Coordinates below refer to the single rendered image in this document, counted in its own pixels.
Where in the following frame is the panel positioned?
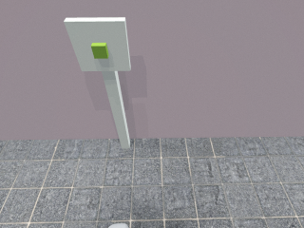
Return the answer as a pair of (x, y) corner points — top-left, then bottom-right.
(64, 17), (131, 149)

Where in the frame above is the button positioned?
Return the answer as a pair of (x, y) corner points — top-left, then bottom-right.
(91, 43), (109, 59)

